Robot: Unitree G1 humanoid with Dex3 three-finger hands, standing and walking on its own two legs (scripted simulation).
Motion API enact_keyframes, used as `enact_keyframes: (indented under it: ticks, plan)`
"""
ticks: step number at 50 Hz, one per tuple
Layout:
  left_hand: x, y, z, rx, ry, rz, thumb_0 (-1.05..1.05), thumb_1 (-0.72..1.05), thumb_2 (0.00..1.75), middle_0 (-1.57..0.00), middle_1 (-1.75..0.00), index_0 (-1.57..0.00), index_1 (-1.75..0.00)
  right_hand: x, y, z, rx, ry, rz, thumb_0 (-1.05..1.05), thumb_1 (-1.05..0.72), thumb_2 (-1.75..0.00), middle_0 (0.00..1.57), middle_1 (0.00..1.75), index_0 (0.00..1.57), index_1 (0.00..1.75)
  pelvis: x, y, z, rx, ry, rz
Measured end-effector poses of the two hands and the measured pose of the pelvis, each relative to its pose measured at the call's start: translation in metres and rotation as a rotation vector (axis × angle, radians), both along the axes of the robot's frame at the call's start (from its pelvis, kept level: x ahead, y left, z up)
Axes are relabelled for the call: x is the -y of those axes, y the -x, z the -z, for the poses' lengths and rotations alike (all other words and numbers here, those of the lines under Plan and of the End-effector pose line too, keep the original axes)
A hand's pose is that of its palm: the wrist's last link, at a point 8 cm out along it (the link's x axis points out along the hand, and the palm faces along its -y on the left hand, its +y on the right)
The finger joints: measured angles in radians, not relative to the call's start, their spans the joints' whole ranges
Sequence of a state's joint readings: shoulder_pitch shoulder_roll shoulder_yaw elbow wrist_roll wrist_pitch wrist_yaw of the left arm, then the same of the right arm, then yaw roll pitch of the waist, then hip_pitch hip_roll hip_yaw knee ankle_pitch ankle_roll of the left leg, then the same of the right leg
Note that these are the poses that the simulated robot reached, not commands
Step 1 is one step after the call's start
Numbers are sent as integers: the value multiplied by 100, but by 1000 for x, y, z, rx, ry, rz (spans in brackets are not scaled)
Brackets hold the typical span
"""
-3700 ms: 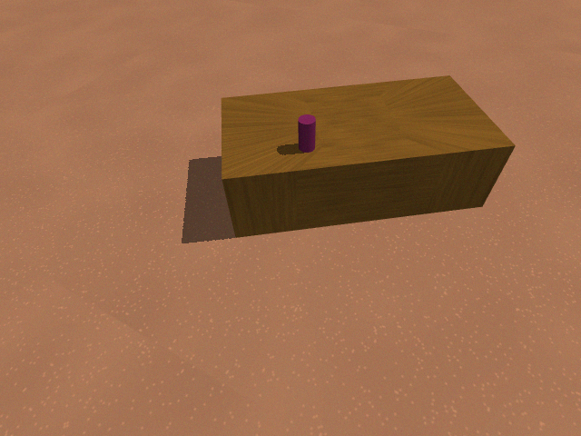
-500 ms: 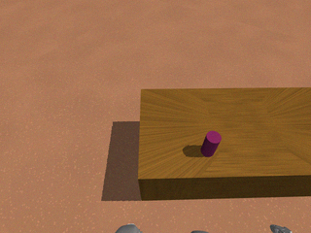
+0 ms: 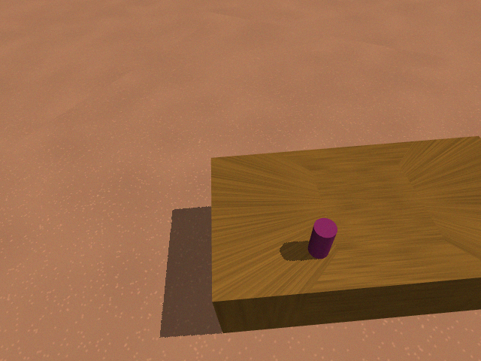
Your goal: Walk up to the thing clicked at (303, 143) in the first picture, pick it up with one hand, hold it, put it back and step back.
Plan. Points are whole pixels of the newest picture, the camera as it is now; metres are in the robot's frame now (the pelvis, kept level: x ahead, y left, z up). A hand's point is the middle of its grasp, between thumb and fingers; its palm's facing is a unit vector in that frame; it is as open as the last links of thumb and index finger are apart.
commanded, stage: walk up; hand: right
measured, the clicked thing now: (321, 239) +0.51 -0.21 -0.34
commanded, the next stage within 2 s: stand in 0.86 s
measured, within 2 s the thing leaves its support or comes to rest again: neither
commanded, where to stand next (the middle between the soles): +0.05 +0.00 m, yaw +1 degrees
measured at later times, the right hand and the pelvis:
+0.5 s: hand out of the picture +0.09 -0.25 -0.14, palm faces -0.01 +0.94 -0.35, open 7.4 cm; pelvis +0.01 +0.01 +0.01, yaw +0 degrees
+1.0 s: hand out of the picture +0.11 -0.24 -0.14, palm faces -0.01 +0.94 -0.34, open 7.4 cm; pelvis +0.02 +0.01 +0.01, yaw +0 degrees
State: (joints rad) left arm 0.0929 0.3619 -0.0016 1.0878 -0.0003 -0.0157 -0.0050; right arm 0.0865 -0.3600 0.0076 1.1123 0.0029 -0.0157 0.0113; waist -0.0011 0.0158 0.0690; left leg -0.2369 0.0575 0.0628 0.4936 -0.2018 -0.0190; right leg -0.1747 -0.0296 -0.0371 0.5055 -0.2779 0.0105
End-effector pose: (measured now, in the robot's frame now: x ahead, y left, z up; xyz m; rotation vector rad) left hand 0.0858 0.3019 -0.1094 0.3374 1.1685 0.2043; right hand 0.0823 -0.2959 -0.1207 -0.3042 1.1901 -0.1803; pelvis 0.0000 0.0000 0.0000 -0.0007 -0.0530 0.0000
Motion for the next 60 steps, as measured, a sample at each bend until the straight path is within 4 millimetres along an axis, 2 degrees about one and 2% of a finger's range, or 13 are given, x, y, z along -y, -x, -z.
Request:
enact_keyframes:
  ticks: [6,11,23,33,47,60]
  plan:
    - [5,-19,-4,18,20,11,1,91,90,-20,-30,-21,-30,5,3,-8,-16,19,20,0,-90,-90,20,30,20,29,-1,-3,-6,0,3,1]
    - [7,-24,-3,13,36,12,1,91,90,-20,-30,-21,-30,7,5,-14,-23,33,29,0,-90,-90,20,30,20,29,-2,-5,-9,-2,4,1]
    - [2,-6,3,-59,44,-14,1,91,90,-20,-30,-21,-30,0,5,-15,-43,32,33,0,-90,-90,20,30,20,29,-7,-10,-11,-12,6,2]
    - [-5,6,3,-93,38,-38,1,91,90,-20,-30,-21,-30,-12,-6,-13,-35,14,24,0,-90,-90,20,30,20,29,-11,-15,-12,-16,3,-1]
    - [-6,-1,1,-75,29,-32,1,91,90,-20,-30,-21,-30,-14,-21,-14,-14,12,16,0,-90,-90,20,30,20,29,-13,-20,-12,-17,0,-5]
    - [-3,-9,-1,-49,26,-10,1,91,90,-20,-30,-21,-30,-9,-19,-16,-13,15,21,0,-90,-90,20,30,20,29,-10,-21,-12,-11,1,-4]
